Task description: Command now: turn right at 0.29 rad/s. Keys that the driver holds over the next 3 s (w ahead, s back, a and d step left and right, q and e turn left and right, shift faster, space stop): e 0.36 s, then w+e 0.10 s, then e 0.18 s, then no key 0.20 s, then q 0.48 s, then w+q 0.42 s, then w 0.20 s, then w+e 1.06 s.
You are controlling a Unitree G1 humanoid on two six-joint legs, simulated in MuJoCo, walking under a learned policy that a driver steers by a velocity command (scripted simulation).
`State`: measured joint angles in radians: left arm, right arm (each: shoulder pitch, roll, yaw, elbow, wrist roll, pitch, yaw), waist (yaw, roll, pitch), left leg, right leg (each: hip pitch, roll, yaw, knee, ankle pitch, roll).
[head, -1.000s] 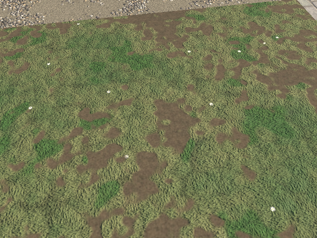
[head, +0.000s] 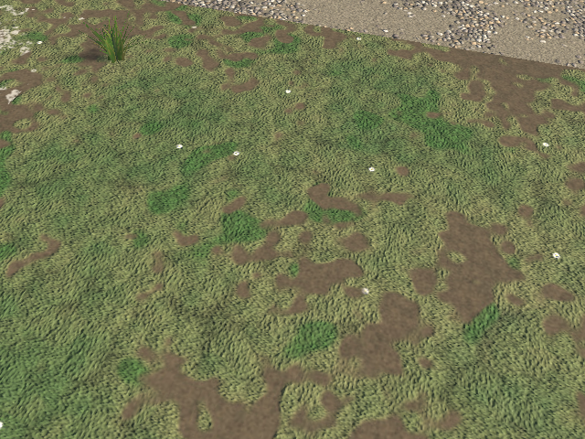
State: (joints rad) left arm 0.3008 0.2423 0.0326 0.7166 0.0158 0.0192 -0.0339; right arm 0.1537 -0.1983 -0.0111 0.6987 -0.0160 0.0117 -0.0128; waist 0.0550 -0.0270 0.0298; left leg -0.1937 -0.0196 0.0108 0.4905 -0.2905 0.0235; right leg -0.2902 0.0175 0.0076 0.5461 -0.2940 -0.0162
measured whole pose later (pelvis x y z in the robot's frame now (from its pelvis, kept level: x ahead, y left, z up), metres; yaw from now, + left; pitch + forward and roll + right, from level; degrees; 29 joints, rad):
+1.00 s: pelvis +0.02 -0.02 +0.00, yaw -25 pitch +0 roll +1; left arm 0.14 0.16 -0.03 0.65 0.02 -0.01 0.01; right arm 0.31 -0.24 -0.02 0.74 -0.02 0.04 0.02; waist -0.05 0.04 0.03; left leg -0.33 0.02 0.00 0.76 -0.47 -0.03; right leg -0.24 0.03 -0.04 0.46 -0.22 -0.06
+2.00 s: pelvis +0.23 -0.04 +0.01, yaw +4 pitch +3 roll +0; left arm 0.48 0.23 0.04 0.84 0.01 -0.09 -0.01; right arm 0.12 -0.27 -0.04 0.65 -0.05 -0.02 0.07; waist 0.08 0.06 -0.01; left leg -0.68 0.01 -0.05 0.93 -0.16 0.02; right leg -0.01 0.02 -0.07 0.25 -0.29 -0.03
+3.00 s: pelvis +0.76 -0.10 +0.01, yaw -27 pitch +1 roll +0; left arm 0.40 0.27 0.07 0.85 0.00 -0.04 -0.01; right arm 0.11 -0.26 -0.03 0.73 -0.05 -0.02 0.02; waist 0.06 0.04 0.04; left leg -0.68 0.12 -0.05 0.86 -0.10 -0.06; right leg -0.09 0.15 0.10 0.30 -0.22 -0.13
